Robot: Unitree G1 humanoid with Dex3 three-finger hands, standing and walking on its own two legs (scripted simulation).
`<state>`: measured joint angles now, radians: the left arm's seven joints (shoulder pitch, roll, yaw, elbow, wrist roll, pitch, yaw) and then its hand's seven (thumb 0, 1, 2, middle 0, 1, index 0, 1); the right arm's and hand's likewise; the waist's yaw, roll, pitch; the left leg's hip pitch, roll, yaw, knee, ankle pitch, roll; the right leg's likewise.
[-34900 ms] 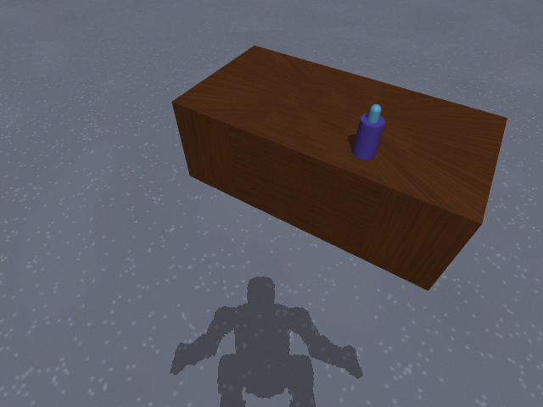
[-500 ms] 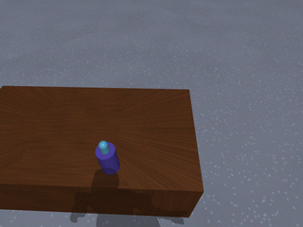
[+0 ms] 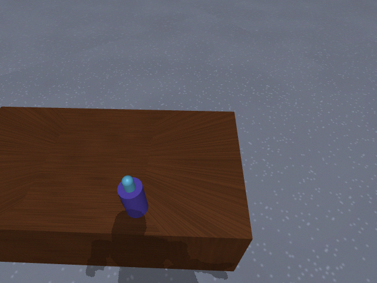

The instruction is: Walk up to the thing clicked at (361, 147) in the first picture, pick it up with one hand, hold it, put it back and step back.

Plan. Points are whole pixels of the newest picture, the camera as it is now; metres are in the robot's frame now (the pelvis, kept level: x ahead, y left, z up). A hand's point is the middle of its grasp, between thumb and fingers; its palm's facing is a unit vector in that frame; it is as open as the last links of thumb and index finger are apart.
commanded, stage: stand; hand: left
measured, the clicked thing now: (132, 194) +0.44 +0.20 -0.23
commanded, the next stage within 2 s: step back in 0.72 s
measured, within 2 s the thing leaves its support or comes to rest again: neither
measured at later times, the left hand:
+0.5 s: hand out of the picture +0.07 +0.26 -0.16, palm faces -0.03 -0.94 -0.35, open 7.3 cm
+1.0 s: hand out of the picture +0.09 +0.30 -0.17, palm faces -0.02 -0.92 -0.38, open 7.3 cm
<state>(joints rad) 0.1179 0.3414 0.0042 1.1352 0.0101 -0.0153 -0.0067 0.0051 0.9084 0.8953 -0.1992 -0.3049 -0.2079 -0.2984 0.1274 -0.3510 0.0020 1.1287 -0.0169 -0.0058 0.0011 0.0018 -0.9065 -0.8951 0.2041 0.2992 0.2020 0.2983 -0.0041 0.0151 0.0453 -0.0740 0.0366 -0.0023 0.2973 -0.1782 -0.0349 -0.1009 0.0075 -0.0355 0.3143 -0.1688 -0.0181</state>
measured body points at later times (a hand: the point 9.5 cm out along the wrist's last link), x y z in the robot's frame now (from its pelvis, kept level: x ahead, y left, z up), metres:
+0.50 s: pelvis +0.00 +0.00 +0.00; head +0.01 +0.00 +0.45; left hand +0.07 +0.30 -0.13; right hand +0.06 -0.30 -0.14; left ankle -0.01 +0.14 -0.75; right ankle +0.00 -0.11 -0.75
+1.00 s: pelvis -0.04 +0.04 -0.02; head +0.02 +0.04 +0.42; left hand +0.09 +0.35 -0.14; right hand +0.05 -0.30 -0.13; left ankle -0.06 +0.15 -0.74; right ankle +0.00 -0.10 -0.75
